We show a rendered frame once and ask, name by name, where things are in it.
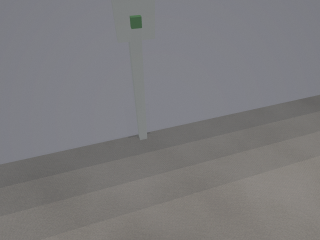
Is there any panel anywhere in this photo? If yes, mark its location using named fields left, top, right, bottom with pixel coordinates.
left=111, top=0, right=155, bottom=140

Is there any button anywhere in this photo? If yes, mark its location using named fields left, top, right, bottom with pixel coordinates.
left=129, top=15, right=142, bottom=29

